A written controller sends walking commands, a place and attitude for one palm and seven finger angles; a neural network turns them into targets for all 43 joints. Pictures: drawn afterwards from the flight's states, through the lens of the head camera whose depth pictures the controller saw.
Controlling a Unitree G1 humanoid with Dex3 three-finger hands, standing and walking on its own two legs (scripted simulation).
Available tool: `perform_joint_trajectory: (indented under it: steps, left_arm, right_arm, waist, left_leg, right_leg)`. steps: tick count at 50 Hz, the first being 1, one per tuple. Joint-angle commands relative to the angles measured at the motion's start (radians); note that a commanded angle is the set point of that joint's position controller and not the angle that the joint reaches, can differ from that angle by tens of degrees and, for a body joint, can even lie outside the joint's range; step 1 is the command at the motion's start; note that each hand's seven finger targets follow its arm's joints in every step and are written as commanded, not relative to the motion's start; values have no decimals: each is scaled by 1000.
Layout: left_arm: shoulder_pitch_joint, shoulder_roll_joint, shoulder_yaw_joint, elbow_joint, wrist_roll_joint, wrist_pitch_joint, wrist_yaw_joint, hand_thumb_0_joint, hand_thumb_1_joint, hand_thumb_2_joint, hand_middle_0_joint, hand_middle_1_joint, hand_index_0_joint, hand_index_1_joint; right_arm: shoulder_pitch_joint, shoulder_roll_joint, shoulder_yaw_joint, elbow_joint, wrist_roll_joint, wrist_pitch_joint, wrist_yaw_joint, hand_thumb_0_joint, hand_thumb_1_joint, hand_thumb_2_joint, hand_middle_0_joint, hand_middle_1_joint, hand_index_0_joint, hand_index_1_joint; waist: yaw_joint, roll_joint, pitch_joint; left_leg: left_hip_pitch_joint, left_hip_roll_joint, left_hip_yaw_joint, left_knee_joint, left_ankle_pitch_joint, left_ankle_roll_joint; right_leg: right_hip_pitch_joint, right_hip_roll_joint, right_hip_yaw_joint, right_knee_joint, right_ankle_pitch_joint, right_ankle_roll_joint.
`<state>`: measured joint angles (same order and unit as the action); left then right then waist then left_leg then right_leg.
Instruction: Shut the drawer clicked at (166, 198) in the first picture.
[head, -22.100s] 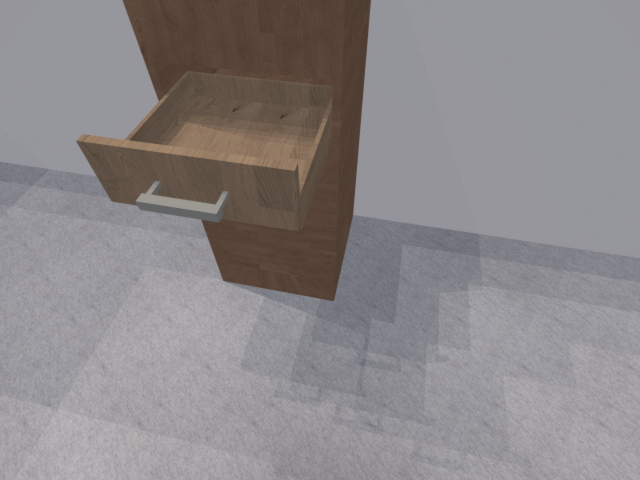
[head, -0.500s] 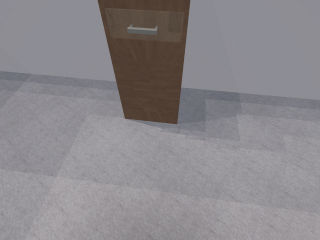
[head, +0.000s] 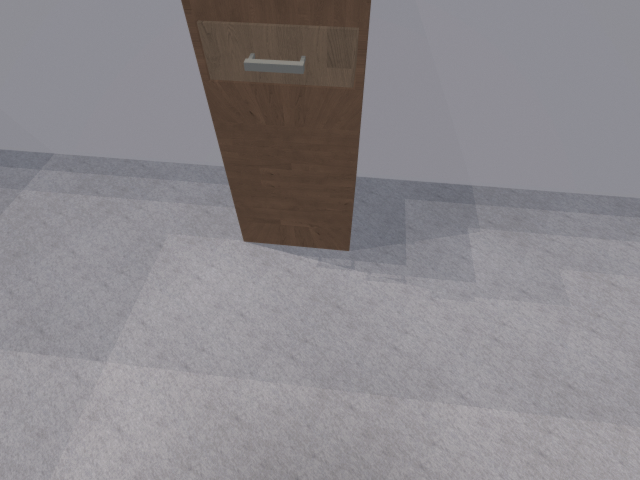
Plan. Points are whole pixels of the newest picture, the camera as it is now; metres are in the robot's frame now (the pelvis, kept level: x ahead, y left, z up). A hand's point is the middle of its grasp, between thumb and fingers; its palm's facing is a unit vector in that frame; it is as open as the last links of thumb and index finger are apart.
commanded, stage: look to check the result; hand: left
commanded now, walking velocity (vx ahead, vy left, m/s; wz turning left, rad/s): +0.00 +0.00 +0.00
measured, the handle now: (275, 62) +1.02 +0.15 +0.01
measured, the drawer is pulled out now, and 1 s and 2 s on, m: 0.00 0.00 0.00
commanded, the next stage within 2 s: stand and wait in 0.52 s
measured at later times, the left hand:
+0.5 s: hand out of the picture +0.03 +0.17 -0.17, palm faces +0.02 -0.98 -0.21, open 7.4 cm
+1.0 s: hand out of the picture +0.06 +0.20 -0.17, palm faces +0.01 -0.96 -0.26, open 7.4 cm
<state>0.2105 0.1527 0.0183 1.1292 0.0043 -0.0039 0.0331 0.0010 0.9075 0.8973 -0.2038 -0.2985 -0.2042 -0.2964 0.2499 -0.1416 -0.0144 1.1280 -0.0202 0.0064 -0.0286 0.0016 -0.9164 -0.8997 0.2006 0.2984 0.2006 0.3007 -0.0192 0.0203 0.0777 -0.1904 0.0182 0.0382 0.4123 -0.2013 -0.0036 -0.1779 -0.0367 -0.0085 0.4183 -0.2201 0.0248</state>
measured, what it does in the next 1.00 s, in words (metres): stands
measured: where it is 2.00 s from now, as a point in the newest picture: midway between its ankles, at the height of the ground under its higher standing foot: outside the picture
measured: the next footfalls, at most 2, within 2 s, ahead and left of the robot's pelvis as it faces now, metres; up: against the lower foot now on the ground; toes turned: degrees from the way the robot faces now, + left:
none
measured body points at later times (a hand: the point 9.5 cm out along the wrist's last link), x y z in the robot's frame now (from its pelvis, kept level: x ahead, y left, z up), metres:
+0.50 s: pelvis +0.01 -0.01 +0.00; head +0.03 -0.01 +0.45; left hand +0.03 +0.23 -0.16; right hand +0.02 -0.23 -0.16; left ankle +0.01 +0.12 -0.74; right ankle +0.00 -0.14 -0.74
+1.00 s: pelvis +0.01 +0.00 +0.00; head +0.03 -0.01 +0.45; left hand +0.06 +0.25 -0.15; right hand +0.04 -0.26 -0.16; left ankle +0.01 +0.12 -0.74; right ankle +0.00 -0.14 -0.74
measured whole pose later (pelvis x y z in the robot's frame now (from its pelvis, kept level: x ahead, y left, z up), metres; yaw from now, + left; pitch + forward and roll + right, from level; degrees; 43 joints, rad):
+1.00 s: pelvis +0.01 +0.00 +0.00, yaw +0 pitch -1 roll +0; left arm 0.16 0.22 0.03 1.14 0.01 -0.01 0.02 0.00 0.90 0.90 -0.20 -0.30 -0.20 -0.30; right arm 0.18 -0.22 -0.02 1.13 -0.02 0.00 -0.03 0.00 -0.91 -0.90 0.20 0.30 0.20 0.30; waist -0.02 0.02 0.07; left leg -0.15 0.03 0.04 0.36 -0.19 -0.01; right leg -0.14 -0.03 -0.01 0.36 -0.20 0.02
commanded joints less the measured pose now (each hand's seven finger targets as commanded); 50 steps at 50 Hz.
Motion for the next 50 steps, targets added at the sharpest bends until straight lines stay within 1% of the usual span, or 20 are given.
perform_joint_trajectory:
  steps: [1,5,7,9,10,13,14,17,19,23,26,31,39,40,41,43,46,47,48,50]
  left_arm:
    - [55,116,18,-22,4,-10,3,0,900,900,-200,-300,-200,-300]
    - [61,119,18,-18,4,-10,4,0,900,900,-200,-300,-200,-300]
    - [60,115,19,-16,4,-11,3,0,900,900,-200,-300,-200,-300]
    - [61,115,19,-15,4,-12,3,0,900,900,-200,-300,-200,-300]
    - [59,121,20,-14,5,-13,3,0,900,900,-200,-300,-200,-300]
    - [63,120,21,-13,4,-15,3,0,900,900,-200,-300,-200,-300]
    - [63,120,21,-11,4,-15,3,0,900,900,-200,-300,-200,-300]
    - [56,127,24,-13,5,-17,3,0,900,900,-200,-300,-200,-300]
    - [53,130,23,-14,4,-16,3,0,900,900,-200,-300,-200,-300]
    - [46,136,25,-13,5,-16,2,0,900,900,-200,-300,-200,-300]
    - [37,147,27,-17,5,-18,1,0,900,900,-200,-300,-200,-300]
    - [22,163,30,-20,5,-20,-1,0,900,900,-200,-300,-200,-300]
    - [-3,188,35,-25,5,-22,-4,0,900,900,-200,-300,-200,-300]
    - [-4,197,35,-29,6,-23,-4,0,900,900,-200,-300,-200,-300]
    - [-8,198,37,-28,6,-23,-5,0,900,900,-200,-300,-200,-300]
    - [-17,206,37,-30,5,-24,-6,0,900,900,-200,-300,-200,-300]
    - [-32,220,39,-33,6,-25,-7,0,900,900,-200,-300,-200,-300]
    - [-33,225,39,-34,5,-25,-7,0,900,900,-200,-300,-200,-300]
    - [-37,226,39,-35,5,-25,-8,0,900,900,-200,-300,-200,-300]
    - [-41,237,40,-37,6,-25,-8,0,900,900,-200,-300,-200,-300]
  right_arm:
    - [67,-94,-18,-16,4,-6,-3,0,-900,-900,200,300,200,300]
    - [65,-98,-20,-14,5,-6,-4,0,-900,-900,200,300,200,300]
    - [69,-95,-18,-12,4,-7,-4,0,-900,-900,200,300,200,300]
    - [63,-97,-19,-11,4,-7,-5,0,-900,-900,200,300,200,300]
    - [62,-102,-21,-14,5,-7,-5,0,-900,-900,200,300,200,300]
    - [61,-104,-20,-10,5,-11,-7,0,-900,-900,200,300,200,300]
    - [55,-105,-21,-11,5,-11,-7,0,-900,-900,200,300,200,300]
    - [53,-110,-23,-10,5,-12,-8,0,-900,-900,200,300,200,300]
    - [47,-115,-23,-10,4,-12,-8,0,-900,-900,200,300,200,300]
    - [40,-122,-24,-13,4,-11,-7,0,-900,-900,200,300,200,300]
    - [32,-132,-26,-15,4,-12,-6,0,-900,-900,200,300,200,300]
    - [14,-149,-28,-20,4,-14,-6,0,-900,-900,200,300,200,300]
    - [-9,-178,-31,-23,3,-18,-6,0,-900,-900,200,300,200,300]
    - [-15,-189,-32,-27,5,-17,-5,0,-900,-900,200,300,200,300]
    - [-15,-187,-33,-25,3,-18,-4,0,-900,-900,200,300,200,300]
    - [-22,-197,-33,-27,3,-19,-4,0,-900,-900,200,300,200,300]
    - [-35,-209,-34,-27,3,-19,-3,0,-900,-900,200,300,200,300]
    - [-37,-215,-33,-29,4,-21,-3,0,-900,-900,200,300,200,300]
    - [-43,-219,-34,-29,3,-21,-3,0,-900,-900,200,300,200,300]
    - [-52,-231,-35,-33,4,-21,-2,0,-900,-900,200,300,200,300]
  waist:
    - [5,-19,-24]
    - [6,1,-23]
    - [4,-23,-30]
    - [5,-7,-29]
    - [5,-13,-23]
    - [5,-21,-49]
    - [6,-10,-44]
    - [5,-18,-41]
    - [5,0,-33]
    - [5,-4,-23]
    - [5,-17,-28]
    - [5,-2,-40]
    - [8,-8,-52]
    - [7,-22,-49]
    - [7,-13,-57]
    - [7,-21,-62]
    - [6,-5,-55]
    - [6,-12,-70]
    - [7,-2,-62]
    - [8,-9,-64]
  left_leg:
    - [36,78,-63,-68,114,20]
    - [41,77,-61,-68,105,19]
    - [43,79,-60,-72,104,19]
    - [46,79,-58,-70,104,18]
    - [43,80,-60,-69,113,18]
    - [60,82,-59,-65,142,19]
    - [60,82,-58,-64,139,18]
    - [61,84,-58,-67,143,18]
    - [58,84,-59,-71,141,17]
    - [54,84,-60,-77,125,16]
    - [57,86,-62,-77,130,16]
    - [65,88,-64,-81,134,16]
    - [74,93,-68,-90,155,17]
    - [76,93,-70,-89,153,17]
    - [79,93,-67,-90,150,16]
    - [83,95,-70,-92,157,17]
    - [75,96,-70,-97,155,16]
    - [81,96,-73,-97,158,16]
    - [80,96,-72,-100,148,16]
    - [85,96,-77,-100,159,17]
  right_leg:
    - [-31,-57,42,-92,61,-45]
    - [-35,-55,48,-97,52,-48]
    - [-29,-56,43,-99,52,-46]
    - [-30,-57,45,-101,58,-46]
    - [-32,-56,45,-100,64,-47]
    - [-12,-60,44,-96,103,-47]
    - [-16,-60,44,-97,104,-47]
    - [-11,-61,42,-99,114,-48]
    - [-14,-60,46,-102,110,-48]
    - [-18,-59,48,-111,89,-48]
    - [-12,-61,45,-113,96,-49]
    - [-5,-63,50,-115,103,-50]
    - [8,-67,47,-116,127,-51]
    - [3,-65,50,-118,125,-51]
    - [10,-69,51,-120,126,-51]
    - [14,-70,52,-121,138,-52]
    - [17,-70,54,-124,134,-52]
    - [24,-70,55,-124,136,-52]
    - [18,-70,55,-127,124,-52]
    - [16,-71,57,-128,130,-53]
